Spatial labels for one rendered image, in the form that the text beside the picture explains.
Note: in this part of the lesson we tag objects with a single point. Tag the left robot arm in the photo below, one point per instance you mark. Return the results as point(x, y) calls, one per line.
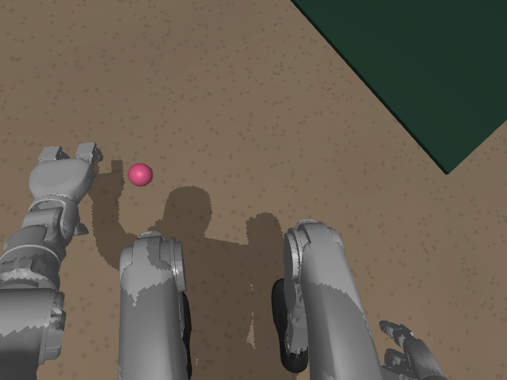
point(32, 319)

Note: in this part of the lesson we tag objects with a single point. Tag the right robot foot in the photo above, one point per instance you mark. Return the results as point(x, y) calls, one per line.
point(291, 362)

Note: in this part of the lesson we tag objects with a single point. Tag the left robot hand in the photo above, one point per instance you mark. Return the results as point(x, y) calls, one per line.
point(58, 174)

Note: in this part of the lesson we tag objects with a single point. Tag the ball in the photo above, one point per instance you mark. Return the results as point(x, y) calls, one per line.
point(140, 174)

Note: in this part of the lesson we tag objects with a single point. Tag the right robot hand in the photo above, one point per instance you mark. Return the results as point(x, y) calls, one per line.
point(416, 363)

